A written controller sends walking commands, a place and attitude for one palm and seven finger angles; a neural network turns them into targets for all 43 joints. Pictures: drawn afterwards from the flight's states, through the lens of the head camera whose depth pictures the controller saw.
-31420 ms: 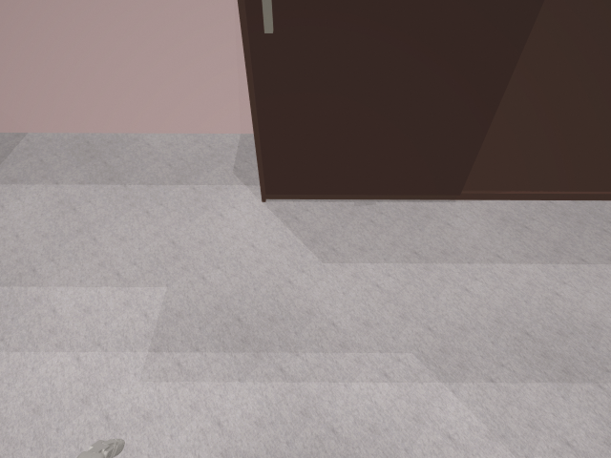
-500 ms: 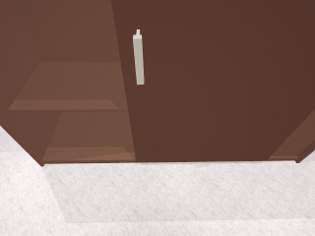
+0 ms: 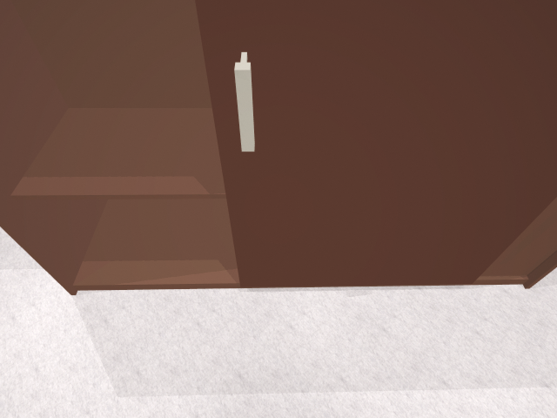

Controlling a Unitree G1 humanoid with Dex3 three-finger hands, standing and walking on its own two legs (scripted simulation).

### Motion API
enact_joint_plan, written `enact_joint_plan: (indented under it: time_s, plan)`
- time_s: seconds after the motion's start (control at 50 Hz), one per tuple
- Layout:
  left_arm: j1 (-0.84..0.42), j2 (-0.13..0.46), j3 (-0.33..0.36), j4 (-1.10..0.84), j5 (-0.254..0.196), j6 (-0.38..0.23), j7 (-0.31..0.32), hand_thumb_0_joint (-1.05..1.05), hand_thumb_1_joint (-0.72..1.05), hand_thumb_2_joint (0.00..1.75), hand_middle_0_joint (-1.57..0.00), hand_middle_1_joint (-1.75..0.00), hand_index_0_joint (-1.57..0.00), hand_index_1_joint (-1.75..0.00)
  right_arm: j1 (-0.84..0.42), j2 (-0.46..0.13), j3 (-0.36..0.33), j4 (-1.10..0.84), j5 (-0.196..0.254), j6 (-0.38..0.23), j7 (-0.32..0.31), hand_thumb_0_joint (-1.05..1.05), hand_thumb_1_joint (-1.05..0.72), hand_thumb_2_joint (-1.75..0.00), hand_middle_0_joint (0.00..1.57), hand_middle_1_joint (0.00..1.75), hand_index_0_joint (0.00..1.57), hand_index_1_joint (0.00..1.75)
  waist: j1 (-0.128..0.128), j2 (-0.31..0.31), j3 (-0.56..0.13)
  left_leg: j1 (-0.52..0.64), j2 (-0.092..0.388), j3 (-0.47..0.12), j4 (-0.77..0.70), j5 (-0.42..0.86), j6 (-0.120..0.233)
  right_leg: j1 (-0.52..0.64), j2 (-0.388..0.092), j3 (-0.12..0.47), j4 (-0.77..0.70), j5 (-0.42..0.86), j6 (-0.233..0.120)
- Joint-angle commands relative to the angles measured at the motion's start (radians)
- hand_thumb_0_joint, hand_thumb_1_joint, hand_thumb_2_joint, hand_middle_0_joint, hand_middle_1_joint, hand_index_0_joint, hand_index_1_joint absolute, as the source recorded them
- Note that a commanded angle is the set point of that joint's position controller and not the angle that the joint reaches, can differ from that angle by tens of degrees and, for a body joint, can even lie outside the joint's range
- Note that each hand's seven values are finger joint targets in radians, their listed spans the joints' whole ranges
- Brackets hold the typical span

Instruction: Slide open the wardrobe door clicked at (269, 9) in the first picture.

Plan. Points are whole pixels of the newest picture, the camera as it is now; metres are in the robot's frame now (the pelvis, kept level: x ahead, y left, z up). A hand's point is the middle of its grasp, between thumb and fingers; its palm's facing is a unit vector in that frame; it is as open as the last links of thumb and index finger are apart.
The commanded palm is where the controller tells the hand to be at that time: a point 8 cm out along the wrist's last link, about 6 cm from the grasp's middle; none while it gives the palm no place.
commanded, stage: stand and wait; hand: left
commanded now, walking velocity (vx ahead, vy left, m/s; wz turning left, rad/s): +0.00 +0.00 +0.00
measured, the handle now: (246, 103) +0.64 +0.10 +0.11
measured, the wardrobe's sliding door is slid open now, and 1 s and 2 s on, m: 0.65 0.65 0.65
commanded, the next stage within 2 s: none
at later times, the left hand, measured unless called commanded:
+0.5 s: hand out of the picture +0.02 +0.18 -0.17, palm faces +0.01 -0.98 -0.22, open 7.4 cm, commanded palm none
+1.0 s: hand out of the picture +0.04 +0.20 -0.17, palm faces +0.00 -0.97 -0.25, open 7.4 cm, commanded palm none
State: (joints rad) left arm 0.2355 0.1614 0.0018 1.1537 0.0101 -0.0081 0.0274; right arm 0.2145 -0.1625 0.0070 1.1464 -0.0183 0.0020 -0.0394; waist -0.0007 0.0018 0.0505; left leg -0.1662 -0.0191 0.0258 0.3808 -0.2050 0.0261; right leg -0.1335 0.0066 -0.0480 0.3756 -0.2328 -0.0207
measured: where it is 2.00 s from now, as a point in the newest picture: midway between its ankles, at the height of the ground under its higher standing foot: outside the picture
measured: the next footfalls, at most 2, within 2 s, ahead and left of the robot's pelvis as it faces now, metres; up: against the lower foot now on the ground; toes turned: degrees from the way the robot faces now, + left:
none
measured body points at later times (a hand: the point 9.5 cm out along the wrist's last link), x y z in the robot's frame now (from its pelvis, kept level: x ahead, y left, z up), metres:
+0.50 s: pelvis +0.00 +0.00 +0.00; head +0.03 +0.00 +0.45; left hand +0.02 +0.23 -0.16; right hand +0.02 -0.24 -0.16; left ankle +0.00 +0.10 -0.75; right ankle -0.02 -0.10 -0.75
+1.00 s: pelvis +0.01 -0.01 +0.00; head +0.02 -0.01 +0.45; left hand +0.04 +0.25 -0.15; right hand +0.05 -0.26 -0.15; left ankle +0.00 +0.10 -0.75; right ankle -0.02 -0.10 -0.75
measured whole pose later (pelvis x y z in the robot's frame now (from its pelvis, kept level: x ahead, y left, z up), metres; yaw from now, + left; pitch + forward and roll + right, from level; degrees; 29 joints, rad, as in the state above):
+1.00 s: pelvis +0.01 -0.01 +0.00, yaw +0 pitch -1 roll +0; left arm 0.17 0.23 0.01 1.15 0.01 -0.02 0.02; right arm 0.16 -0.23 0.00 1.15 -0.02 0.00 -0.03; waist 0.00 0.00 0.05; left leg -0.13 -0.01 0.02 0.34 -0.19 0.01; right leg -0.10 0.02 -0.05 0.33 -0.22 -0.03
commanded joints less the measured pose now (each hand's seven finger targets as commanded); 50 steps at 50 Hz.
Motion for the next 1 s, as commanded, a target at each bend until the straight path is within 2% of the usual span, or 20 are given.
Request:
enact_joint_plan:
  time_s: [0.0,0.18,0.26,0.38,0.46,0.52,0.56,0.7,0.98]
  plan:
    - [0.051,0.122,0.021,-0.029,-0.003,-0.015,0.006,0.0,0.9,0.9,-0.2,-0.3,-0.2,-0.3,0.056,-0.113,-0.018,-0.028,0.002,-0.018,-0.006,0.0,-0.9,-0.9,0.2,0.3,0.2,0.3,-0.006,0.003,-0.033,0.022,0.124,-0.11,-0.057,0.196,0.015,-0.002,-0.116,0.1,-0.064,0.156,-0.021]
    - [0.04,0.131,0.022,-0.033,-0.002,-0.014,0.006,0.0,0.9,0.9,-0.2,-0.3,-0.2,-0.3,0.046,-0.121,-0.018,-0.026,0.001,-0.017,-0.006,0.0,-0.9,-0.9,0.2,0.3,0.2,0.3,-0.005,0.002,-0.003,0.018,0.123,-0.109,-0.065,0.182,0.013,-0.012,-0.115,0.102,-0.075,0.141,-0.022]
    - [0.04,0.143,0.026,-0.037,-0.002,-0.018,0.006,0.0,0.9,0.9,-0.2,-0.3,-0.2,-0.3,0.042,-0.132,-0.021,-0.03,0.003,-0.019,-0.005,0.0,-0.9,-0.9,0.2,0.3,0.2,0.3,-0.002,-0.008,-0.024,0.032,0.124,-0.11,-0.062,0.197,0.014,0.001,-0.117,0.1,-0.076,0.161,-0.023]
    - [0.027,0.149,0.023,-0.036,-0.003,-0.017,0.004,0.0,0.9,0.9,-0.2,-0.3,-0.2,-0.3,0.031,-0.138,-0.021,-0.027,0.002,-0.018,-0.004,0.0,-0.9,-0.9,0.2,0.3,0.2,0.3,-0.005,0.006,-0.008,0.03,0.125,-0.108,-0.068,0.181,0.012,-0.007,-0.12,0.102,-0.082,0.149,-0.024]
    - [0.021,0.161,0.027,-0.039,-0.002,-0.02,0.004,0.0,0.9,0.9,-0.2,-0.3,-0.2,-0.3,0.025,-0.149,-0.022,-0.031,0.003,-0.019,-0.004,0.0,-0.9,-0.9,0.2,0.3,0.2,0.3,-0.004,-0.009,-0.017,0.035,0.126,-0.11,-0.068,0.186,0.012,0.0,-0.117,0.106,-0.086,0.157,-0.026]
    - [0.015,0.165,0.027,-0.04,-0.003,-0.02,0.002,0.0,0.9,0.9,-0.2,-0.3,-0.2,-0.3,0.019,-0.156,-0.022,-0.03,0.002,-0.021,-0.005,0.0,-0.9,-0.9,0.2,0.3,0.2,0.3,-0.005,0.011,-0.032,0.04,0.126,-0.113,-0.068,0.195,0.013,0.01,-0.121,0.106,-0.084,0.163,-0.026]
    - [0.014,0.174,0.029,-0.041,-0.003,-0.022,0.003,0.0,0.9,0.9,-0.2,-0.3,-0.2,-0.3,0.011,-0.164,-0.024,-0.033,0.003,-0.02,-0.004,0.0,-0.9,-0.9,0.2,0.3,0.2,0.3,-0.003,-0.012,-0.031,0.046,0.128,-0.111,-0.066,0.202,0.013,0.009,-0.121,0.104,-0.087,0.181,-0.027]
    - [-0.009,0.188,0.029,-0.041,-0.003,-0.022,0.001,0.0,0.9,0.9,-0.2,-0.3,-0.2,-0.3,-0.005,-0.181,-0.026,-0.034,0.003,-0.02,-0.003,0.0,-0.9,-0.9,0.2,0.3,0.2,0.3,-0.006,0.006,-0.029,0.047,0.13,-0.113,-0.076,0.187,0.01,0.011,-0.124,0.112,-0.096,0.167,-0.027]
    - [-0.045,0.229,0.036,-0.051,-0.002,-0.027,-0.002,0.0,0.9,0.9,-0.2,-0.3,-0.2,-0.3,-0.039,-0.219,-0.031,-0.044,0.003,-0.023,0.0,0.0,-0.9,-0.9,0.2,0.3,0.2,0.3,-0.006,-0.01,-0.048,0.07,0.136,-0.115,-0.082,0.22,0.008,0.029,-0.131,0.112,-0.103,0.219,-0.029]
